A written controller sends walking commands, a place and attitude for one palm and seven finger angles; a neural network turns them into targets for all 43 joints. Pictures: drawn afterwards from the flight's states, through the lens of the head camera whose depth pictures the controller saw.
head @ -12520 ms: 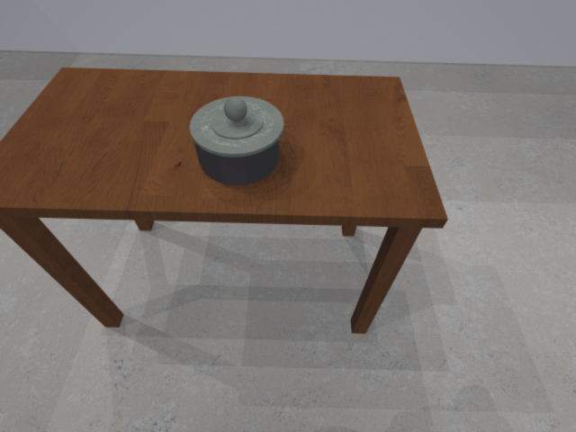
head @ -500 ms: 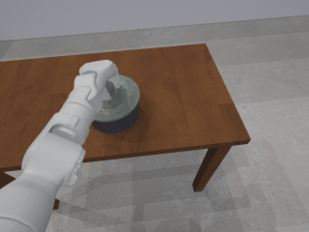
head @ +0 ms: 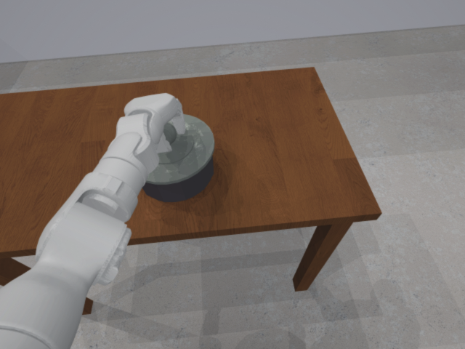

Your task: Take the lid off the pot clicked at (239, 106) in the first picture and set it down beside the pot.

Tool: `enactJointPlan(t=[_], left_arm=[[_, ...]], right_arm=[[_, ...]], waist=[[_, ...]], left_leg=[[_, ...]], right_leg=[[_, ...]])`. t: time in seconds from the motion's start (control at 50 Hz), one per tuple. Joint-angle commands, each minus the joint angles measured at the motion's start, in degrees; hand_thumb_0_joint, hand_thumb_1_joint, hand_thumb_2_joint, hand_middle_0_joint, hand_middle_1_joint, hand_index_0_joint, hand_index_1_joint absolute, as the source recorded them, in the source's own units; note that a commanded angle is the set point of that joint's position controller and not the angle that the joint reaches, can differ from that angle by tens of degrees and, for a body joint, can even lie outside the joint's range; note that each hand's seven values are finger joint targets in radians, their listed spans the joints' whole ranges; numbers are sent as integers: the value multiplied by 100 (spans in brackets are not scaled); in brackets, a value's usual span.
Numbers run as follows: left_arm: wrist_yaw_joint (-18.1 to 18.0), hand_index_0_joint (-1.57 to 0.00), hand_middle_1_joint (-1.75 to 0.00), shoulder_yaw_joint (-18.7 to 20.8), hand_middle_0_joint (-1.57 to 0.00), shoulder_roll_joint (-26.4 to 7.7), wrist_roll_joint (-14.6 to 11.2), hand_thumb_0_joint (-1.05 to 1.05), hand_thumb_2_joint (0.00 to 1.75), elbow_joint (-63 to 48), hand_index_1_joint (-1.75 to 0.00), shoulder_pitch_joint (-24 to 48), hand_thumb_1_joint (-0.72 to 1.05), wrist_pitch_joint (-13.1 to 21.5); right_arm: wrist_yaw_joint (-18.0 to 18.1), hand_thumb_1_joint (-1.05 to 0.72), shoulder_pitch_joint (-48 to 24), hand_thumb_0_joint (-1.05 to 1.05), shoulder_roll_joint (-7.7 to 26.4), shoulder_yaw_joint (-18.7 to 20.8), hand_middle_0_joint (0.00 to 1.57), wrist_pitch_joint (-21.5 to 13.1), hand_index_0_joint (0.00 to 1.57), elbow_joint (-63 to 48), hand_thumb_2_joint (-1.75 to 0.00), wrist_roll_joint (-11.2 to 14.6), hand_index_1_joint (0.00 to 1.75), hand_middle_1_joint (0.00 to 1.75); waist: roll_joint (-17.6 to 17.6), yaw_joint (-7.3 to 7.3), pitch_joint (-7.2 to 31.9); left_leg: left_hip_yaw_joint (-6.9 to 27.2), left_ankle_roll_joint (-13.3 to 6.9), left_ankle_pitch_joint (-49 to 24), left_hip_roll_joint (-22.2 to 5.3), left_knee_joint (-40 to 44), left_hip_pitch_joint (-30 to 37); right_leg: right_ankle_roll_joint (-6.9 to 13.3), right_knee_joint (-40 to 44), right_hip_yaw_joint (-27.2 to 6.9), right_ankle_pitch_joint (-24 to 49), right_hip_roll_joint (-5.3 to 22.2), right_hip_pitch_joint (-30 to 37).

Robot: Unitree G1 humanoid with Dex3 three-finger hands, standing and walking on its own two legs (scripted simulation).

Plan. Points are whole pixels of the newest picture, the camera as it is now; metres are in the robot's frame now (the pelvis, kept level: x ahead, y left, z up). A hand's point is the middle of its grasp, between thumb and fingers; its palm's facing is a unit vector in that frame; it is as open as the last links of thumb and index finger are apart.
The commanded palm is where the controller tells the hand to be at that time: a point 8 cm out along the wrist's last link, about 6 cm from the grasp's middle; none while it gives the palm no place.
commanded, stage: close the fingers and squeeze the knob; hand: left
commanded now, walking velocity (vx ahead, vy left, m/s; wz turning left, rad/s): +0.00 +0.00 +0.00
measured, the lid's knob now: (165, 133) +0.51 +0.11 +0.07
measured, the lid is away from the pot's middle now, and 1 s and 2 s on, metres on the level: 0.01 0.01 0.02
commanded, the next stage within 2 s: lift the lid straight up in 0.04 s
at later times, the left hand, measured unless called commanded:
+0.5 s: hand (159, 132) +0.47 +0.11 +0.11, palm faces -0.33 -0.10 -0.94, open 7.1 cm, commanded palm +0.48 +0.11 +0.18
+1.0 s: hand (149, 116) +0.47 +0.11 +0.15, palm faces -0.32 -0.09 -0.94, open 7.1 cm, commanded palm +0.48 +0.11 +0.23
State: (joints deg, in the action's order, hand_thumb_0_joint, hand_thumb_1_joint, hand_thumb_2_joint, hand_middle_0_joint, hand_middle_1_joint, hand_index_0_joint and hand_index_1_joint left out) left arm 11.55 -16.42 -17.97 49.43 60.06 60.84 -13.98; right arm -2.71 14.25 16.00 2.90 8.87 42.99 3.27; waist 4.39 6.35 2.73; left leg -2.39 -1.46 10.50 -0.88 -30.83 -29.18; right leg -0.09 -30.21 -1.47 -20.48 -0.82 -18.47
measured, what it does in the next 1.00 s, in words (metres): stands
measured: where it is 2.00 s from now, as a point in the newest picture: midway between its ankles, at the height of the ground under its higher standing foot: outside the picture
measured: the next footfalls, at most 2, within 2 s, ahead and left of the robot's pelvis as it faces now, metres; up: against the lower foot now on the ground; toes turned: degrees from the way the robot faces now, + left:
none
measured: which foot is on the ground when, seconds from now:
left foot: down 0.00-1.00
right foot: down 0.00-1.00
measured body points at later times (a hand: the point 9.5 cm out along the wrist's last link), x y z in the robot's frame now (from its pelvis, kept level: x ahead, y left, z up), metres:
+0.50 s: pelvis -0.01 +0.00 +0.00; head +0.04 -0.03 +0.45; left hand +0.48 +0.11 +0.16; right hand +0.05 -0.27 -0.14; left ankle +0.05 +0.11 -0.73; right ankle -0.06 -0.12 -0.73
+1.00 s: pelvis -0.01 +0.00 +0.00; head +0.03 -0.02 +0.45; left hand +0.48 +0.12 +0.20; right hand +0.04 -0.27 -0.14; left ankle +0.05 +0.11 -0.73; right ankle -0.06 -0.12 -0.73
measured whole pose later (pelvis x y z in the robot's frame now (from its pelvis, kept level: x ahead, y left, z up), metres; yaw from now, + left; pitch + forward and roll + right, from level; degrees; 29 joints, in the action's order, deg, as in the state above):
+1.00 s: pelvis -0.01 +0.00 +0.00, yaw +0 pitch +6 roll -1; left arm 17.8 -16.8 -20.2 49.7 59.3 67.3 -15.0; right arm -1.8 15.1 16.9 2.4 5.8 42.8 3.8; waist 4.5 6.0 1.2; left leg -1.9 -1.5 8.4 -0.8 -28.7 -26.5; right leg 0.0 -28.8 -1.0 -18.9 -0.9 -16.0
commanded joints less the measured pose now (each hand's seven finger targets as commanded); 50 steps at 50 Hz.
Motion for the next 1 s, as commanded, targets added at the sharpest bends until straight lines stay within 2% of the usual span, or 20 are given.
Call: enactJointPlan(t=[0.0,0.06,0.12,0.16,0.28,0.3,0.32,0.46,0.5,0.52,0.54,0.62,0.66,0.78,0.82,0.84,0.88,0.92,0.96,0.98], left_arm=[[-178,-83,-106,459,-84,-1225,119,0,72,-1298,-106,3108,79,108],[-179,-83,-106,578,-84,-1351,144,0,73,-1383,-106,2908,82,169],[-201,-84,-107,275,-84,-1046,128,0,73,-1160,-106,2821,83,90],[-226,-84,-107,491,-85,-1325,185,0,73,-1618,-106,3217,84,141],[-251,-84,-108,411,-85,-1220,116,0,74,-1487,-106,3361,84,34],[-254,-84,-108,556,-85,-1429,173,0,74,-1469,-106,3421,84,15],[-237,-84,-108,328,-85,-1147,115,0,74,-1364,-106,3404,84,-21],[-90,-84,-108,344,-85,-1155,168,0,74,-1580,-106,3627,84,11],[-86,-84,-108,548,-85,-1446,209,0,74,-1464,-106,3499,84,-18],[-73,-84,-108,388,-85,-1215,138,0,74,-1292,-106,3364,84,-58],[-65,-84,-108,491,-85,-1374,194,0,74,-1219,-106,3348,84,-94],[2,-84,-108,263,-85,-1155,129,0,74,-1356,-106,3722,84,-131],[62,-84,-108,564,-85,-1563,185,0,74,-1481,-106,3847,84,-69],[241,-84,-108,332,-85,-1333,113,0,74,-1155,-106,3829,84,-134],[283,-84,-108,325,-85,-1434,99,0,74,-1124,-106,4080,84,-150],[293,-84,-108,496,-85,-1691,174,0,74,-1204,-106,4172,84,-125],[320,-84,-108,316,-85,-1436,158,0,74,-1622,-106,4447,84,17],[355,-84,-108,117,-85,-1117,154,0,74,-1266,-106,4155,84,-38],[394,-84,-108,349,-85,-1324,156,0,74,-1254,-106,4169,84,-59],[398,-84,-108,243,-85,-1225,92,0,74,-1311,-106,4222,84,-65]], right_arm=[[70,-90,187,0,833,237,20,-166,20,-480,-90,5,30,30],[77,-90,130,0,800,245,20,-166,20,-588,-90,2,30,30],[57,-90,82,0,801,216,20,-110,20,-539,-90,53,30,30],[53,-90,92,0,808,260,20,-143,20,-580,-90,25,30,30],[72,-90,74,0,795,243,20,-175,20,-525,-90,38,30,30],[74,-90,91,0,835,240,20,-185,20,-496,-90,41,30,30],[87,-90,33,0,790,228,20,-191,20,-510,-90,56,30,30],[91,-90,67,0,786,229,20,-283,20,-529,-90,27,30,30],[86,-90,43,0,815,205,20,-259,20,-528,-90,27,30,30],[88,-90,-16,0,765,185,20,-240,20,-562,-90,42,30,30],[96,-90,4,0,809,180,20,-236,20,-526,-90,46,30,30],[111,-90,-46,0,766,165,20,-272,20,-562,-90,57,30,30],[134,-90,3,0,794,168,20,-318,20,-586,-90,32,30,30],[167,-90,18,0,813,146,20,-346,20,-529,-90,61,30,30],[177,-90,51,0,835,122,20,-387,20,-491,-90,80,30,30],[175,-90,105,0,870,126,20,-422,20,-486,-90,68,30,30],[169,-90,116,0,800,157,20,-491,20,-555,-90,41,30,30],[151,-90,121,0,803,167,20,-482,20,-500,-90,63,30,30],[133,-90,229,0,867,182,20,-502,20,-486,-90,57,30,30],[132,-90,146,0,852,177,20,-496,20,-502,-90,59,30,30]], waist=[[-530,81,2596],[-571,11,2704],[-495,84,2168],[-262,32,2736],[-360,77,2555],[-470,53,2673],[-489,102,2494],[-488,52,2747],[-619,6,2601],[-652,17,2345],[-790,2,2311],[-436,55,2262],[-586,9,2570],[-738,77,2058],[-646,99,1979],[-621,61,2252],[-204,74,2583],[-341,100,2212],[-643,52,2368],[-513,88,2287]], left_leg=[[30,-335,-1647,286,-206,2659],[22,-337,-1756,284,-207,2657],[-27,-306,-1513,251,-123,2474],[59,-316,-1642,251,-180,2824],[85,-322,-1540,224,-101,2846],[105,-318,-1484,243,-89,2861],[75,-322,-1438,232,-69,2772],[118,-329,-1529,272,-73,2947],[95,-322,-1471,283,-40,2790],[71,-319,-1342,277,13,2637],[60,-319,-1197,283,34,2572],[61,-322,-1060,274,78,2678],[100,-352,-1144,284,50,2756],[43,-353,-862,289,152,2530],[62,-346,-712,292,198,2464],[115,-349,-717,300,184,2572],[164,-341,-1095,284,89,2974],[152,-333,-1026,271,124,2901],[175,-348,-1066,278,167,2900],[142,-337,-1075,282,165,2883]], right_leg=[[135,337,274,3278,-340,-300],[149,335,246,3407,-320,-141],[138,359,305,3085,-335,-369],[174,340,274,3074,-344,-321],[171,351,336,2921,-372,-367],[162,373,313,2902,-392,-349],[154,375,317,2852,-371,-377],[167,394,297,2997,-354,-318],[154,397,295,3062,-367,-208],[146,426,308,2905,-347,-220],[131,479,304,2807,-361,-253],[146,512,287,2512,-336,-330],[149,535,221,2720,-325,-155],[99,620,254,2502,-320,-213],[95,642,241,2324,-314,-262],[108,645,209,2292,-333,-237],[167,523,239,2532,-336,-221],[167,564,312,2371,-367,-433],[162,603,311,2505,-376,-295],[147,586,309,2527,-359,-288]])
